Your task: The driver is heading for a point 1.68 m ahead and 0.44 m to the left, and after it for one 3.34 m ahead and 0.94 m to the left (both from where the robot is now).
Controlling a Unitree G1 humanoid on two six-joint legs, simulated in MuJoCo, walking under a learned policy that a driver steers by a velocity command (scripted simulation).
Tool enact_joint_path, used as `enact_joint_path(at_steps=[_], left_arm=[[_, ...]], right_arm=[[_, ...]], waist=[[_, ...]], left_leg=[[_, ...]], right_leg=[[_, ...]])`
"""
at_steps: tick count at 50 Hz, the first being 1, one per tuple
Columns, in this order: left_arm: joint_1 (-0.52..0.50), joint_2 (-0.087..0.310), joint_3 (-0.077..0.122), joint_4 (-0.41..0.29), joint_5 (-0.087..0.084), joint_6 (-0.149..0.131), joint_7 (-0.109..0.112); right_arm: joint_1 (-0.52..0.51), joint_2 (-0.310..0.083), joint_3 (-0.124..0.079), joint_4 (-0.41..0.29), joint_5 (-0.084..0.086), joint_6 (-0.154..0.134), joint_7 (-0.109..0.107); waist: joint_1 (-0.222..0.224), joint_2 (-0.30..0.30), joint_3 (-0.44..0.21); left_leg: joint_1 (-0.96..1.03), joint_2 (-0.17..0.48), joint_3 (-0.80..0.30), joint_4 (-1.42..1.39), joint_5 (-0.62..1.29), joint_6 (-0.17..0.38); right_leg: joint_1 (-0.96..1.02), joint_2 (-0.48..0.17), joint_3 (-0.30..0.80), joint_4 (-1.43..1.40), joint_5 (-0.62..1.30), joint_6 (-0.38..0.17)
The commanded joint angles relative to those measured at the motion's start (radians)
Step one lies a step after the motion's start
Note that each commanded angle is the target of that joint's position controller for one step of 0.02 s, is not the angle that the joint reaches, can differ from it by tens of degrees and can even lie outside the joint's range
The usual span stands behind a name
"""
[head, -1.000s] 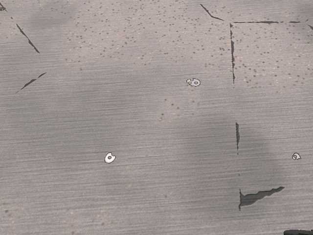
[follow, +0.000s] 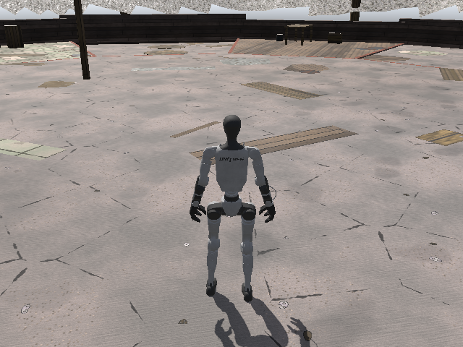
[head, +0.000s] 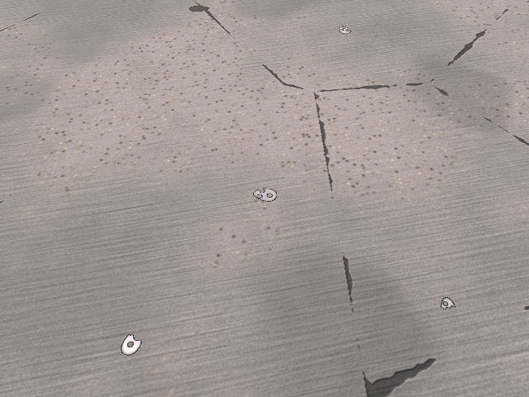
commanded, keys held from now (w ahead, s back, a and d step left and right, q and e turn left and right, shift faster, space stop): no key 0.10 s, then w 0.84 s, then w+q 0.06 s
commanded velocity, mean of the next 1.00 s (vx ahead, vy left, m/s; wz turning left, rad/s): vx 0.33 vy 0.00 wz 0.00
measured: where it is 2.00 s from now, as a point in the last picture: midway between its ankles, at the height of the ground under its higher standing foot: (236, 264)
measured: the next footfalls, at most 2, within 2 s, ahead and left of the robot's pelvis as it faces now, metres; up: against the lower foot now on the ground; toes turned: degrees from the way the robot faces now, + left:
right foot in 0.84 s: +0.46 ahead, -0.09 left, +0.00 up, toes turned -1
left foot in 1.38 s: +0.74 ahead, +0.17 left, +0.00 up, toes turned +15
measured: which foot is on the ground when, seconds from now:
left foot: down 0.00-0.86, up 0.88-1.00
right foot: down 0.00-0.36, up 0.38-0.82, down 0.84-1.00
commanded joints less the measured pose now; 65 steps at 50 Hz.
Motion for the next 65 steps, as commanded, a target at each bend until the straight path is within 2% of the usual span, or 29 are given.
enact_joint_path(at_steps=[1,5,7,8,10,12,14,17,18,19,20,21,23,24,26,31,37,40,41,42,43,44,45,46,47,49,52,59,65], left_arm=[[0.029,0.109,0.021,-0.015,-0.001,-0.009,0.004],[0.038,0.107,0.018,0.016,-0.001,-0.009,0.006],[0.065,0.118,0.021,0.039,-0.007,-0.004,0.011],[0.067,0.151,0.031,0.037,-0.013,-0.001,0.014],[0.093,0.213,0.050,0.035,-0.022,-0.010,0.016],[0.091,0.209,0.055,0.036,-0.024,-0.032,0.018],[0.062,0.189,0.053,0.028,-0.035,-0.043,0.013],[-0.012,0.166,0.045,0.003,-0.035,-0.040,0.006],[-0.033,0.099,0.024,-0.018,-0.023,-0.048,0.002],[-0.031,0.075,0.023,-0.058,-0.029,-0.065,0.008],[-0.019,0.123,0.034,-0.050,-0.052,-0.078,0.004],[-0.018,0.133,0.037,-0.043,-0.062,-0.089,-0.006],[-0.039,0.142,0.048,-0.034,-0.044,-0.098,-0.011],[-0.048,0.142,0.053,-0.034,-0.034,-0.096,-0.016],[-0.069,0.110,0.050,-0.039,-0.027,-0.088,-0.027],[-0.262,0.062,0.029,-0.115,-0.027,-0.081,-0.033],[-0.395,0.081,0.022,-0.171,-0.037,-0.091,-0.062],[-0.279,0.144,0.050,-0.150,-0.034,-0.095,-0.065],[-0.125,0.182,0.072,-0.104,-0.036,-0.092,-0.059],[0.060,0.224,0.092,-0.055,-0.033,-0.086,-0.048],[0.204,0.318,0.115,-0.022,-0.009,-0.081,-0.044],[0.198,0.245,0.090,-0.011,-0.014,-0.079,-0.047],[0.094,0.192,0.070,-0.019,-0.023,-0.085,-0.048],[-0.007,0.158,0.059,-0.041,-0.021,-0.091,-0.048],[-0.070,0.128,0.048,-0.046,-0.011,-0.098,-0.054],[-0.117,0.088,0.038,-0.039,0.003,-0.109,-0.061],[-0.076,0.120,0.044,-0.001,0.006,-0.120,-0.051],[0.006,0.171,0.049,0.026,0.002,-0.117,-0.009],[0.100,0.200,0.060,0.058,-0.015,-0.068,-0.003]], right_arm=[[-0.001,-0.109,-0.020,-0.016,0.001,-0.006,-0.006],[0.002,-0.105,-0.019,0.011,0.001,-0.004,-0.009],[0.014,-0.088,-0.015,0.030,0.005,-0.001,-0.009],[0.001,-0.087,-0.016,0.028,0.010,-0.003,-0.009],[-0.063,-0.081,-0.013,-0.009,0.016,-0.028,0.001],[-0.083,-0.079,-0.013,-0.028,0.030,-0.064,0.019],[-0.056,-0.076,-0.013,-0.025,0.037,-0.093,0.039],[0.197,-0.094,-0.038,0.088,0.026,-0.102,0.048],[0.320,-0.166,-0.058,0.106,0.022,-0.103,0.043],[0.416,-0.244,-0.066,0.122,0.017,-0.111,0.057],[0.320,-0.174,-0.040,0.101,0.010,-0.124,0.059],[0.236,-0.127,-0.026,0.068,0.012,-0.132,0.060],[0.170,-0.106,-0.013,0.038,0.010,-0.133,0.066],[0.183,-0.077,-0.003,0.039,0.005,-0.126,0.064],[0.239,-0.083,0.001,0.051,0.003,-0.117,0.055],[0.271,-0.126,0.000,0.042,-0.002,-0.100,0.027],[0.333,-0.133,-0.011,0.060,0.017,-0.091,0.019],[0.296,-0.168,-0.027,0.043,0.010,-0.077,0.017],[0.281,-0.163,-0.026,0.035,0.004,-0.066,0.018],[0.271,-0.146,-0.016,0.017,-0.004,-0.063,0.019],[0.400,-0.014,0.021,0.001,-0.005,-0.079,0.035],[0.383,-0.016,0.024,0.018,0.013,-0.110,0.043],[0.265,-0.115,-0.004,-0.028,0.044,-0.133,0.047],[0.185,-0.137,-0.009,-0.054,0.055,-0.143,0.043],[0.154,-0.130,-0.015,-0.059,0.045,-0.142,0.034],[0.214,-0.079,-0.019,-0.040,0.033,-0.110,0.027],[0.186,-0.058,-0.021,-0.061,0.032,-0.075,0.021],[-0.055,-0.049,-0.018,-0.158,0.018,-0.088,0.048],[-0.192,-0.049,-0.008,-0.264,0.023,-0.087,0.091]], waist=[[0.001,-0.014,-0.027],[0.001,-0.014,-0.018],[0.008,-0.044,-0.019],[0.020,-0.084,0.015],[0.051,-0.185,0.106],[0.050,-0.195,0.167],[0.022,-0.162,0.157],[-0.089,-0.072,0.034],[-0.130,0.143,-0.020],[-0.134,0.335,-0.069],[-0.079,0.195,-0.003],[-0.049,0.132,0.061],[-0.025,0.082,0.078],[-0.024,0.083,0.063],[-0.030,0.093,0.047],[-0.060,0.069,0.081],[-0.057,0.073,0.119],[0.034,0.112,0.002],[0.114,0.117,-0.094],[0.191,0.099,-0.210],[0.146,-0.139,-0.396],[0.147,-0.208,-0.454],[0.129,-0.174,-0.259],[0.095,-0.101,-0.144],[0.058,-0.040,-0.074],[-0.008,-0.075,-0.051],[-0.022,-0.074,0.001],[0.046,-0.032,0.038],[0.081,-0.025,0.061]], left_leg=[[0.098,0.010,-0.005,-0.036,0.197,0.025],[0.097,0.008,-0.002,-0.042,0.188,0.025],[0.072,-0.039,0.050,-0.002,-0.038,0.027],[0.007,-0.072,0.087,0.060,-0.180,0.030],[-0.165,-0.064,0.101,0.223,-0.224,0.046],[-0.274,0.007,0.042,0.317,-0.239,0.082],[-0.258,0.034,0.041,0.204,-0.256,0.112],[0.234,-0.040,0.085,-0.023,0.004,0.096],[0.369,0.142,-0.210,-0.163,-0.126,0.161],[0.453,0.336,-0.631,-0.319,-0.248,0.300],[0.391,0.366,-0.648,-0.325,-0.322,0.320],[0.336,0.325,-0.523,-0.325,-0.304,0.287],[0.300,0.255,-0.338,-0.343,-0.120,0.229],[0.285,0.216,-0.255,-0.349,-0.013,0.209],[0.287,0.188,-0.165,-0.350,0.182,0.216],[0.211,0.159,-0.054,-0.395,0.289,0.220],[0.292,0.213,-0.015,-0.385,0.346,0.216],[0.374,0.230,0.007,-0.201,0.774,0.186],[0.347,0.197,0.035,-0.022,0.904,0.165],[0.173,0.160,0.049,0.222,0.779,0.138],[-0.246,-0.011,0.076,0.648,0.284,0.069],[-0.379,-0.088,-0.066,0.837,-0.325,0.077],[-0.475,-0.023,-0.083,0.905,-0.290,0.103],[-0.468,0.034,-0.052,0.870,-0.194,0.116],[-0.424,0.076,-0.032,0.801,-0.119,0.114],[-0.295,0.123,-0.042,0.720,-0.059,0.108],[-0.326,0.134,-0.042,0.644,-0.005,0.086],[-0.400,0.091,0.011,0.245,0.355,0.070],[-0.498,0.059,0.075,0.115,0.195,0.116]], right_leg=[[-0.095,-0.051,0.039,-0.108,0.246,-0.013],[-0.097,-0.047,0.033,-0.116,0.230,-0.011],[-0.100,-0.044,0.047,-0.157,-0.051,-0.033],[-0.116,-0.071,0.101,-0.195,-0.260,-0.068],[-0.121,-0.232,0.324,-0.320,-0.503,-0.166],[-0.097,-0.326,0.434,-0.358,-0.427,-0.227],[-0.043,-0.309,0.364,-0.315,-0.283,-0.202],[-0.244,-0.148,0.134,-0.106,-0.024,-0.113],[-0.376,-0.033,-0.011,0.221,0.013,-0.042],[-0.549,0.058,-0.018,0.492,-0.230,-0.009],[-0.622,-0.011,0.068,0.652,-0.222,-0.027],[-0.655,-0.062,0.074,0.685,-0.114,-0.051],[-0.651,-0.125,0.035,0.621,0.050,-0.063],[-0.613,-0.140,0.018,0.588,0.100,-0.058],[-0.597,-0.141,-0.023,0.532,0.148,-0.029],[-0.565,-0.111,-0.073,0.230,0.314,0.019],[-0.498,-0.078,-0.073,0.037,0.374,-0.027],[-0.307,-0.017,-0.104,0.033,0.283,-0.078],[-0.117,0.015,-0.127,0.030,0.274,-0.106],[0.177,-0.059,-0.045,0.056,0.263,-0.151],[0.598,-0.341,0.431,0.010,0.038,-0.325],[0.602,-0.423,0.738,-0.196,-0.093,-0.356],[0.444,-0.380,0.612,-0.232,-0.124,-0.291],[0.266,-0.347,0.462,-0.262,-0.044,-0.258],[0.111,-0.308,0.346,-0.295,0.072,-0.238],[-0.045,-0.254,0.191,-0.349,0.160,-0.207],[-0.127,-0.246,0.075,-0.411,0.210,-0.217],[-0.027,-0.223,-0.120,-0.434,0.334,-0.167],[0.260,-0.305,-0.176,-0.299,0.543,-0.141]])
